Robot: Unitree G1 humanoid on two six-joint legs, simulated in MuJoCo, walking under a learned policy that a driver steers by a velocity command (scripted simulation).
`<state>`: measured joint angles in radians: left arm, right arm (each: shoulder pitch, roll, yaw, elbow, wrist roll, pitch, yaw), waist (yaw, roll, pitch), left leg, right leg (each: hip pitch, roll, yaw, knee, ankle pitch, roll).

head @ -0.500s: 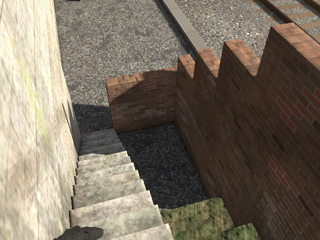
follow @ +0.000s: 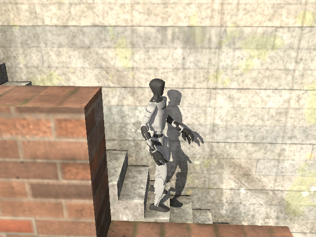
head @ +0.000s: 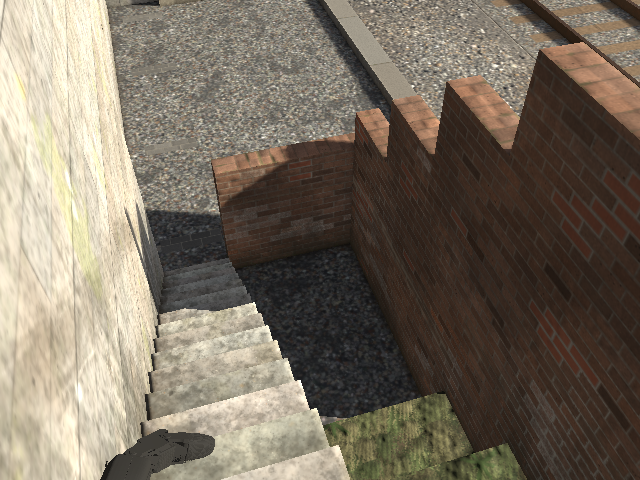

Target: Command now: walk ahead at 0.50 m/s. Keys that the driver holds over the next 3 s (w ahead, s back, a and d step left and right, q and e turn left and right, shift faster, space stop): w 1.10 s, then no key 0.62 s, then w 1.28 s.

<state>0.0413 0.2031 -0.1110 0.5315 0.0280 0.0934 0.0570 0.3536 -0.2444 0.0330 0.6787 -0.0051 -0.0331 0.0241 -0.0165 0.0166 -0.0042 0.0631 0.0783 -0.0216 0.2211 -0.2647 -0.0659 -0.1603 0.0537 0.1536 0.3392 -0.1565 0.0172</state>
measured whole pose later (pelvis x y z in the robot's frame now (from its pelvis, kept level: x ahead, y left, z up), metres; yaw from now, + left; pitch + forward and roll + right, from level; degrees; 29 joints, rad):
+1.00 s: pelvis -0.01 +0.01 +0.00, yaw -1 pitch -2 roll -1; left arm 0.06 0.21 -0.10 0.56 0.02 0.10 0.05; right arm 0.36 -0.24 0.03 0.70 0.00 -0.03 0.02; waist -0.02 0.00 0.00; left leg 0.06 0.07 -0.01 0.24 -0.27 -0.06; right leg -0.15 0.05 0.19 0.33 -0.14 0.03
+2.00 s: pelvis +0.01 +0.01 +0.00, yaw +0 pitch -1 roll -2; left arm 0.26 0.16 -0.03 0.84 -0.03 0.09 0.08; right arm 0.58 -0.16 -0.03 1.03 0.06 -0.03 -0.04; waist 0.00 0.01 0.00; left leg 0.07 0.08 -0.02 0.23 -0.29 -0.05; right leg -0.12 0.05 0.18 0.27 -0.13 0.04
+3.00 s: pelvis +0.00 +0.00 +0.00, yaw -2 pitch -2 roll -1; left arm 0.08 0.16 -0.08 0.65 0.01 0.09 0.04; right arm 0.42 -0.22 0.00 0.76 0.02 -0.03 -0.01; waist -0.02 0.03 0.03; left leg 0.06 0.09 0.02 0.27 -0.30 -0.07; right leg -0.17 0.07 0.20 0.37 -0.16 0.03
